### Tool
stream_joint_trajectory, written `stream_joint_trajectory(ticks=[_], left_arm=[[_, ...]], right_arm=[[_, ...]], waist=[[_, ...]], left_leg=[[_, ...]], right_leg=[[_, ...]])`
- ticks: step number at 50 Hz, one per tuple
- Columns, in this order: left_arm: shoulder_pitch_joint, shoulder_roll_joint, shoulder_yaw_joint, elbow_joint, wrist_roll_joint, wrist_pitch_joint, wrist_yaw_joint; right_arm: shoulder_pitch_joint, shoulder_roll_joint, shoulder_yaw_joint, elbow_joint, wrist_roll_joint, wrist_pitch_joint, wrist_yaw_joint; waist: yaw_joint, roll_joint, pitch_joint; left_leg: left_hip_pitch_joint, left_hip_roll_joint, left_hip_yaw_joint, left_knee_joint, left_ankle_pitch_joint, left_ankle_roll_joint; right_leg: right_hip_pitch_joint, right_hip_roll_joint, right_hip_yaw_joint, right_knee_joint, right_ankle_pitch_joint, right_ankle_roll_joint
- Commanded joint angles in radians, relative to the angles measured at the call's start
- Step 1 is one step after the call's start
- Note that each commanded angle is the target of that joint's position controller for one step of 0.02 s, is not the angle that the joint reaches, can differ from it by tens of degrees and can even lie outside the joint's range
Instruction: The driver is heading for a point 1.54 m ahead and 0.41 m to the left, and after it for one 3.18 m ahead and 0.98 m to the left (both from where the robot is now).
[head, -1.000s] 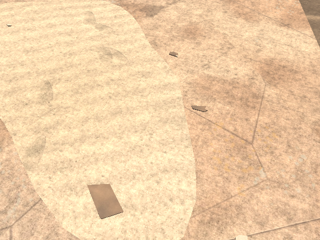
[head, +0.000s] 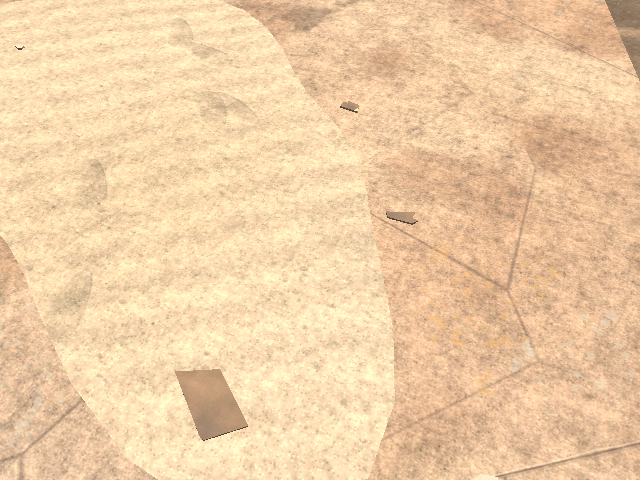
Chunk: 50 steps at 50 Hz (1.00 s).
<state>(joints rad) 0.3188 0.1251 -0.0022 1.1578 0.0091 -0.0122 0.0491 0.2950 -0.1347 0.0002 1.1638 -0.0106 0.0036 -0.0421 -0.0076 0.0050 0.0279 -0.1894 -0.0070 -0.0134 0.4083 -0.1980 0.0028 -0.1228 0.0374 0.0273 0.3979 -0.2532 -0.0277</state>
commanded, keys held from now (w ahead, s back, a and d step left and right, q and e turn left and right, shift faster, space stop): shift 0.52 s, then w+shift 0.48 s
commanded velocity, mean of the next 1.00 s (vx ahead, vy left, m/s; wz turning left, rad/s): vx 0.28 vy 0.00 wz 0.00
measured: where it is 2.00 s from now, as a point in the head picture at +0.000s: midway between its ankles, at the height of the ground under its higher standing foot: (326, 265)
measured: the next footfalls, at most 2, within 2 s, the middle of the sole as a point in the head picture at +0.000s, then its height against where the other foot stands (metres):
left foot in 0.82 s outside the picture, level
right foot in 1.28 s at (347, 451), level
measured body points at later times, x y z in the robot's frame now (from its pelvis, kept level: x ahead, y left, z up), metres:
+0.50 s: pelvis +0.01 +0.00 +0.00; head +0.02 -0.01 +0.45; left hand -0.02 +0.21 -0.16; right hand -0.02 -0.21 -0.16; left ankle +0.01 +0.12 -0.74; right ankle -0.02 -0.10 -0.74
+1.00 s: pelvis +0.16 +0.06 +0.00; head +0.16 +0.07 +0.45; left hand +0.27 +0.30 -0.14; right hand +0.11 -0.17 -0.15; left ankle +0.09 +0.14 -0.74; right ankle +0.16 -0.07 -0.65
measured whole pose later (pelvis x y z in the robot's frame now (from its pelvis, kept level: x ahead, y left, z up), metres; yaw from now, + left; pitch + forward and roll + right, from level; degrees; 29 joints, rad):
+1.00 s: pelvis +0.16 +0.06 +0.00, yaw +0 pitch +2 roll +0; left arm 0.17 0.21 0.06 0.94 0.04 -0.08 -0.05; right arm 0.44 -0.17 -0.05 1.05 -0.03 -0.09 0.01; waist -0.03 -0.03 -0.05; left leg -0.09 -0.05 0.08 0.34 -0.29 0.07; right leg -0.60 -0.07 -0.02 1.15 -0.15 -0.09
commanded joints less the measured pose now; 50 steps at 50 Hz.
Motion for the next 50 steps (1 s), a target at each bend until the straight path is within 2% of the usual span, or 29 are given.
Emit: stream_joint_trajectory(ticks=[1,26,27,28,29,30,31,32,33,34,36,38,39,40,41,42,43,44,45,46,47,50], left_arm=[[0.081,0.070,0.010,-0.004,0.000,-0.003,0.002],[0.103,0.059,0.009,-0.007,0.000,-0.008,0.003],[0.121,0.063,0.011,-0.004,0.002,-0.006,0.002],[0.130,0.105,0.028,-0.011,0.001,0.001,0.000],[0.166,0.144,0.044,-0.016,0.005,0.009,-0.007],[0.218,0.169,0.056,-0.012,0.004,0.011,-0.011],[0.212,0.173,0.064,-0.018,0.000,0.008,-0.011],[0.211,0.158,0.065,-0.025,0.009,-0.002,-0.014],[0.179,0.164,0.070,-0.043,0.018,-0.015,-0.016],[0.139,0.173,0.075,-0.063,0.017,-0.030,-0.018],[0.055,0.184,0.082,-0.100,0.002,-0.053,-0.018],[0.004,0.199,0.090,-0.119,-0.005,-0.063,-0.021],[-0.020,0.195,0.092,-0.124,-0.007,-0.063,-0.024],[-0.029,0.189,0.093,-0.132,-0.002,-0.065,-0.026],[-0.049,0.159,0.083,-0.148,0.014,-0.075,-0.032],[-0.098,0.047,0.053,-0.212,0.013,-0.091,-0.043],[-0.096,0.066,0.058,-0.247,0.022,-0.098,-0.062],[-0.134,0.094,0.061,-0.268,0.029,-0.097,-0.076],[-0.146,0.121,0.065,-0.266,0.031,-0.099,-0.091],[-0.120,0.120,0.068,-0.253,0.035,-0.097,-0.100],[-0.104,0.122,0.069,-0.248,0.042,-0.087,-0.106],[-0.182,0.113,0.066,-0.275,0.033,-0.054,-0.112]], right_arm=[[0.072,-0.069,-0.009,-0.004,0.000,-0.003,-0.002],[0.092,-0.057,-0.010,0.003,0.001,-0.005,-0.005],[0.100,-0.054,-0.009,0.004,-0.001,-0.004,-0.004],[0.091,-0.077,-0.021,-0.010,-0.002,0.002,0.000],[0.050,-0.098,-0.030,-0.039,-0.014,0.007,0.011],[-0.019,-0.066,-0.024,-0.085,-0.023,0.005,0.024],[-0.111,-0.033,-0.015,-0.142,-0.026,-0.005,0.032],[-0.176,-0.068,-0.025,-0.177,-0.029,-0.018,0.038],[-0.178,-0.082,-0.034,-0.193,-0.029,-0.032,0.046],[-0.150,-0.090,-0.041,-0.196,-0.028,-0.045,0.056],[-0.102,-0.096,-0.053,-0.204,-0.012,-0.062,0.071],[-0.034,-0.083,-0.060,-0.202,-0.001,-0.059,0.073],[0.044,-0.077,-0.064,-0.178,0.001,-0.057,0.068],[0.144,-0.086,-0.074,-0.142,0.001,-0.058,0.059],[0.295,-0.118,-0.089,-0.096,-0.007,-0.071,0.047],[0.428,-0.220,-0.106,-0.084,-0.037,-0.086,0.037],[0.333,-0.195,-0.091,-0.096,-0.035,-0.076,0.038],[0.171,-0.196,-0.088,-0.150,-0.031,-0.076,0.040],[0.106,-0.185,-0.084,-0.178,-0.022,-0.088,0.050],[0.097,-0.184,-0.082,-0.183,-0.017,-0.096,0.052],[0.106,-0.163,-0.075,-0.179,-0.015,-0.106,0.049],[0.191,-0.133,-0.064,-0.146,-0.009,-0.124,0.043]], waist=[[0.000,-0.004,0.056],[0.001,-0.005,0.061],[0.006,-0.013,0.022],[0.014,-0.046,0.029],[0.041,-0.076,0.086],[0.078,-0.151,0.154],[0.093,-0.208,0.225],[0.106,-0.167,0.232],[0.079,-0.117,0.200],[0.049,-0.092,0.153],[-0.004,-0.114,0.092],[-0.049,-0.162,0.097],[-0.090,-0.123,0.106],[-0.127,-0.052,0.091],[-0.191,0.079,0.034],[-0.222,0.369,-0.037],[-0.127,0.301,0.023],[-0.053,0.162,0.101],[-0.032,0.045,0.081],[-0.007,0.021,0.045],[0.008,0.029,0.039],[-0.001,0.040,0.096]], left_leg=[[0.009,0.084,-0.078,-0.060,0.086,0.028],[0.019,0.087,-0.072,-0.051,0.115,0.025],[0.026,0.062,-0.057,-0.045,-0.030,0.031],[-0.017,0.009,-0.018,0.025,-0.282,0.050],[-0.150,-0.010,-0.016,0.091,-0.462,0.062],[-0.280,-0.032,0.036,0.206,-0.447,0.055],[-0.386,-0.003,0.094,0.336,-0.260,0.044],[-0.458,0.038,0.058,0.433,-0.228,0.040],[-0.492,0.063,0.029,0.475,-0.199,0.039],[-0.480,0.080,0.015,0.466,-0.169,0.040],[-0.309,0.068,0.033,0.345,-0.134,0.049],[-0.072,0.028,0.096,0.198,-0.157,0.060],[0.069,-0.001,0.150,0.118,-0.094,0.058],[0.221,-0.042,0.188,0.086,-0.096,0.050],[0.414,0.012,0.094,0.048,-0.167,0.054],[0.486,0.314,-0.405,-0.179,-0.589,0.113],[0.364,0.402,-0.761,-0.330,-0.802,0.179],[0.261,0.419,-0.691,-0.309,-0.760,0.195],[0.204,0.364,-0.555,-0.291,-0.608,0.187],[0.176,0.317,-0.446,-0.303,-0.507,0.173],[0.155,0.281,-0.373,-0.325,-0.439,0.161],[0.166,0.214,-0.228,-0.357,-0.238,0.157]], right_leg=[[-0.072,-0.103,0.087,-0.082,0.118,-0.028],[-0.058,-0.106,0.083,-0.079,0.155,-0.030],[-0.045,-0.090,0.083,-0.097,-0.020,-0.039],[-0.057,-0.074,0.104,-0.095,-0.320,-0.072],[-0.069,-0.111,0.189,-0.137,-0.578,-0.115],[-0.049,-0.203,0.329,-0.220,-0.734,-0.169],[-0.045,-0.313,0.447,-0.300,-0.715,-0.216],[-0.041,-0.361,0.499,-0.340,-0.618,-0.240],[-0.005,-0.363,0.484,-0.332,-0.518,-0.238],[0.021,-0.348,0.438,-0.317,-0.438,-0.225],[-0.046,-0.276,0.298,-0.308,-0.333,-0.177],[-0.202,-0.233,0.204,-0.275,-0.338,-0.166],[-0.293,-0.209,0.164,-0.212,-0.361,-0.167],[-0.384,-0.176,0.135,-0.107,-0.345,-0.168],[-0.499,-0.109,0.063,0.160,-0.242,-0.157],[-0.660,0.002,-0.065,0.597,-0.236,-0.112],[-0.795,0.009,0.029,0.787,-0.172,-0.130],[-0.844,-0.089,0.037,0.868,-0.041,-0.131],[-0.792,-0.129,0.041,0.852,0.053,-0.115],[-0.731,-0.147,0.038,0.811,0.081,-0.095],[-0.697,-0.156,0.022,0.788,0.090,-0.074],[-0.765,-0.158,-0.032,0.760,0.162,-0.043]])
